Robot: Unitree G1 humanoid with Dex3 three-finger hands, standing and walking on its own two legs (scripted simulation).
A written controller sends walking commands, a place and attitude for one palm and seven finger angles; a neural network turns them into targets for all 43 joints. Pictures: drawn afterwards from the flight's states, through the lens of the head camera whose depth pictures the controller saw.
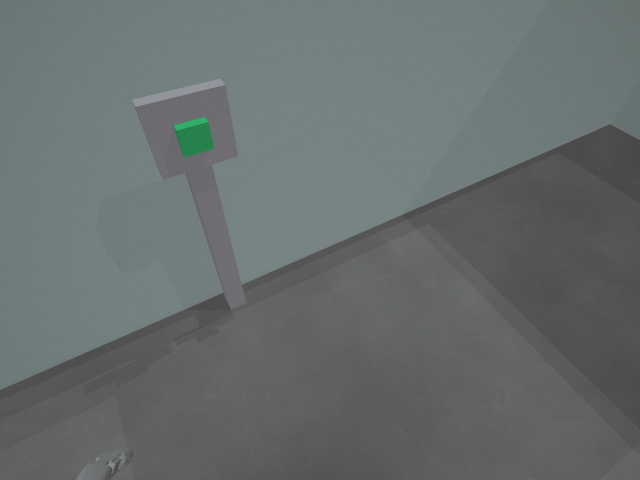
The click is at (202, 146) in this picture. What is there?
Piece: button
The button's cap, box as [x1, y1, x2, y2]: [173, 117, 213, 156]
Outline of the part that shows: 204,117 173,125 181,151 184,156 213,148 208,123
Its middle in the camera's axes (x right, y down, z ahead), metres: -0.27 -0.22 +0.82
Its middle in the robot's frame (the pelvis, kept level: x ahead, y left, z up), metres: +0.76 +0.31 -0.01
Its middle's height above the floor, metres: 0.76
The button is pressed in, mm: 0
